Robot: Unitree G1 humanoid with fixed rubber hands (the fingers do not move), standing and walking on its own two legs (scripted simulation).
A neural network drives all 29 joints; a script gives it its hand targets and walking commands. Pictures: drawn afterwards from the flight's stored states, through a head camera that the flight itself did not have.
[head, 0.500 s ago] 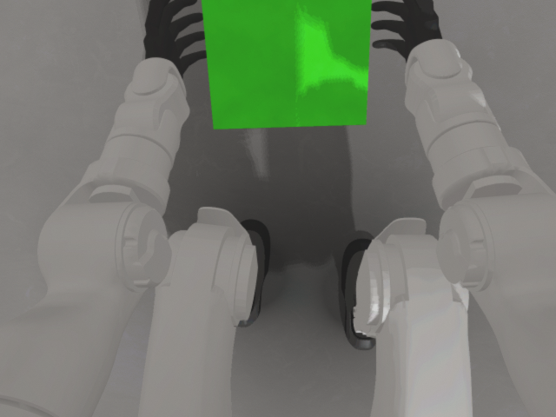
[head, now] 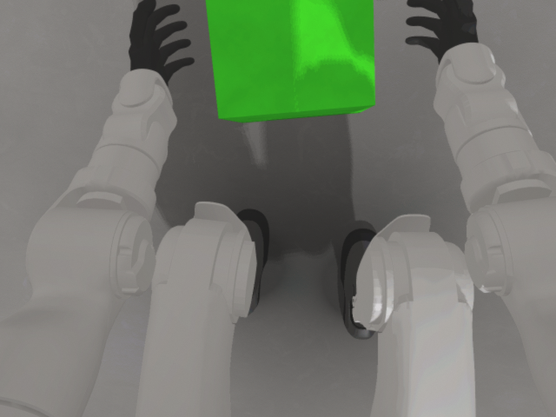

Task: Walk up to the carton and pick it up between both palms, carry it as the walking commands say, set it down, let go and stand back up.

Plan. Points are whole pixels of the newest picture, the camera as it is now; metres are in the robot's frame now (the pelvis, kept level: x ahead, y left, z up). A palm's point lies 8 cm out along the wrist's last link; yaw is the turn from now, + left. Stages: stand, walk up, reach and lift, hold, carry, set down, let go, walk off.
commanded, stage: set down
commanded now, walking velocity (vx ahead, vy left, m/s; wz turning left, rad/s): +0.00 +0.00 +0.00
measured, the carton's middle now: (294, 61) +0.51 +0.03 -0.28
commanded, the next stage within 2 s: let go in 1.60 s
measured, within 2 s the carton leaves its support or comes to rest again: neither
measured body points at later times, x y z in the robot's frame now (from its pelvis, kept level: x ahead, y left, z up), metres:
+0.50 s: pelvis +0.00 +0.00 +0.02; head +0.33 -0.01 +0.32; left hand +0.49 +0.20 -0.12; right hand +0.54 -0.17 -0.13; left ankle +0.13 +0.12 -0.33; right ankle +0.10 -0.10 -0.33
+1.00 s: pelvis +0.02 +0.01 +0.14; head +0.32 -0.01 +0.48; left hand +0.49 +0.21 +0.03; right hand +0.54 -0.18 +0.03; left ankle +0.13 +0.12 -0.33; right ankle +0.10 -0.10 -0.33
